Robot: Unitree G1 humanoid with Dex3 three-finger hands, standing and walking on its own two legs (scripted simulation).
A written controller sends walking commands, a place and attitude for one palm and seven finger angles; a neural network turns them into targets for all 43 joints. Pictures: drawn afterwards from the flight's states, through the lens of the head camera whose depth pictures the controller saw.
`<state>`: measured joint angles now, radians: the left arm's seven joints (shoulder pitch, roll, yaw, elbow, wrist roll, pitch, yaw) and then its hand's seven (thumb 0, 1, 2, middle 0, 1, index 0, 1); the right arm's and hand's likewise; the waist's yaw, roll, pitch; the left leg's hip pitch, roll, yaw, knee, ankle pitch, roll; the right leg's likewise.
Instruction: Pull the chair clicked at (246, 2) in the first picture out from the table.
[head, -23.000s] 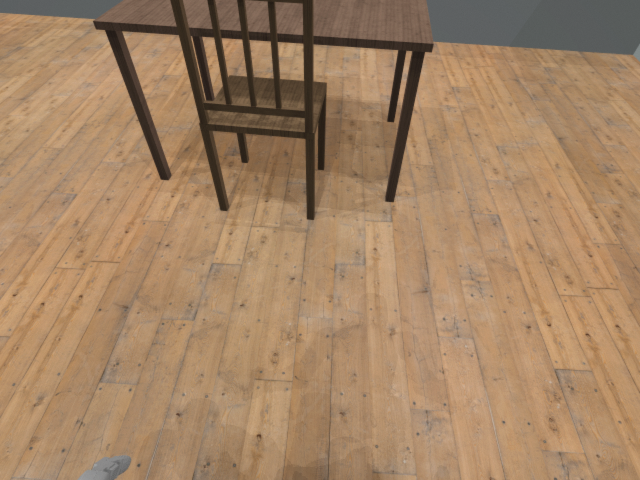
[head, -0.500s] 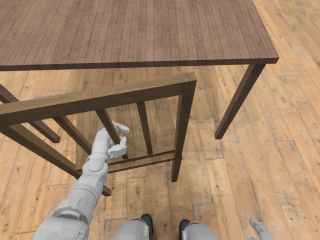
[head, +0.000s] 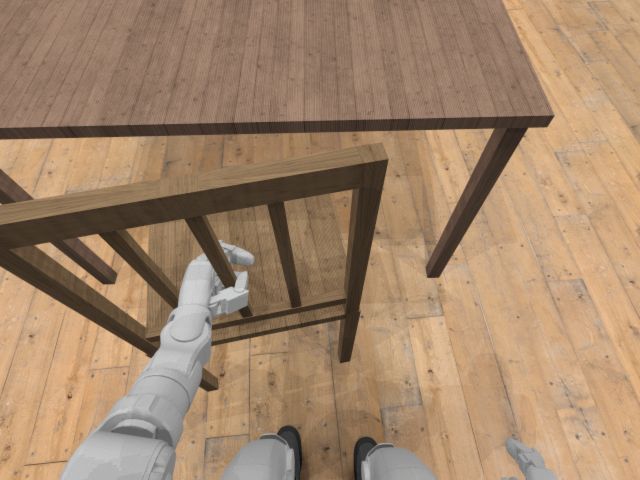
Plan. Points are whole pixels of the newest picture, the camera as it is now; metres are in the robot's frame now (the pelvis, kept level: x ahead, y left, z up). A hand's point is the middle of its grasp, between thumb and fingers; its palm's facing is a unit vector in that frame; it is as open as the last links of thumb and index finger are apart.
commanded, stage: step backward, pulling the chair out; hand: left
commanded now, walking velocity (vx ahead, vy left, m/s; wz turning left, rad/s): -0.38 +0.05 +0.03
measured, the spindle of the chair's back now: (226, 274) +0.38 +0.15 -0.06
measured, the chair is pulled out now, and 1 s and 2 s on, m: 0.15 0.16 0.16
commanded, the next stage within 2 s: stop walking, hand still on the chair in 0.34 s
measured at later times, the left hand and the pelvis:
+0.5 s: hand (240, 296) +0.35 +0.12 -0.06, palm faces +0.01 -0.98 -0.20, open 5.1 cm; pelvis -0.01 -0.01 +0.00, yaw -1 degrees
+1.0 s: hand (239, 297) +0.35 +0.12 -0.06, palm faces -0.01 -0.99 -0.16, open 5.0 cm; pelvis +0.02 +0.01 +0.00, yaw +0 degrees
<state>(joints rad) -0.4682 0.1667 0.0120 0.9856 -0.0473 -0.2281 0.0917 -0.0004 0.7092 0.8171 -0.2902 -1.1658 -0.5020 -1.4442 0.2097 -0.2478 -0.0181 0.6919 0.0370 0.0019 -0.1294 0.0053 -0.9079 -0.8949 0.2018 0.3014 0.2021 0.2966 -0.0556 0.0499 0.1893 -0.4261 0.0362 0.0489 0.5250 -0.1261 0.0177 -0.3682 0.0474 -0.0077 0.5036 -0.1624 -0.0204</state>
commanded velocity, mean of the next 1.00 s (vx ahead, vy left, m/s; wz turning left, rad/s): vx -0.15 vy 0.01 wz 0.01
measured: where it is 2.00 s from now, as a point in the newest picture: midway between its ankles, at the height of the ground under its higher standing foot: outside the picture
